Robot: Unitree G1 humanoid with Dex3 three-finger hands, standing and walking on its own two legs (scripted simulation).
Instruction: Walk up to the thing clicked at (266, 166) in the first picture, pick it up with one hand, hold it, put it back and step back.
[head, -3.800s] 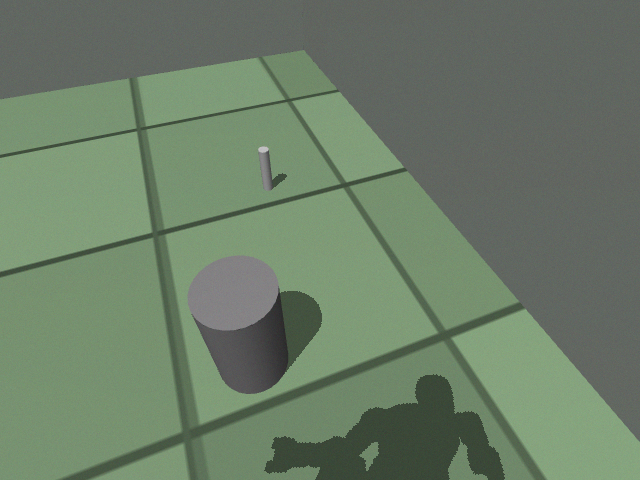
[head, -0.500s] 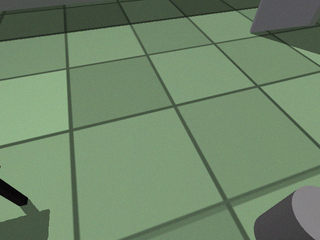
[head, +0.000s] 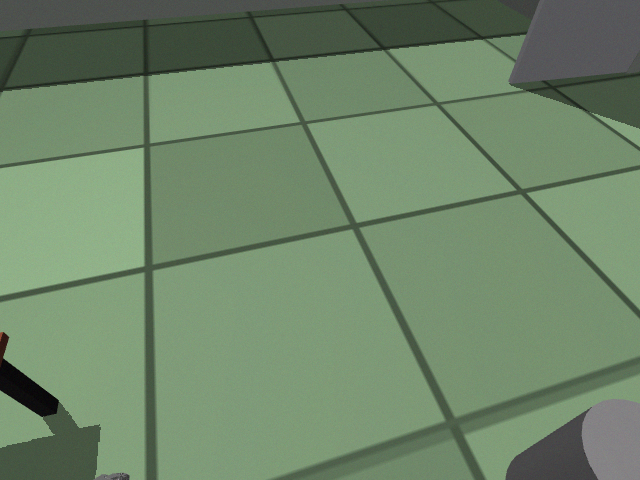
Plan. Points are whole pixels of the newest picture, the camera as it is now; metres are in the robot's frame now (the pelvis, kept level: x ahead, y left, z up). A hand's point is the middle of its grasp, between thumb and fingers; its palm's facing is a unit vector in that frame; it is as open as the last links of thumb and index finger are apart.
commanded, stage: walk up
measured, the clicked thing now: out of the picture +0.28 -1.50 -0.66
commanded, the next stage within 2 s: stand in 0.16 s
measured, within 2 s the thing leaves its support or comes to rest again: neither
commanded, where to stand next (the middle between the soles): +0.06 -0.02 m, yaw -3 degrees
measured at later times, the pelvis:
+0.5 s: pelvis +0.00 +0.00 +0.01, yaw -2 degrees
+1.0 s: pelvis +0.01 -0.01 +0.01, yaw -2 degrees
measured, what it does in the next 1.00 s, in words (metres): stands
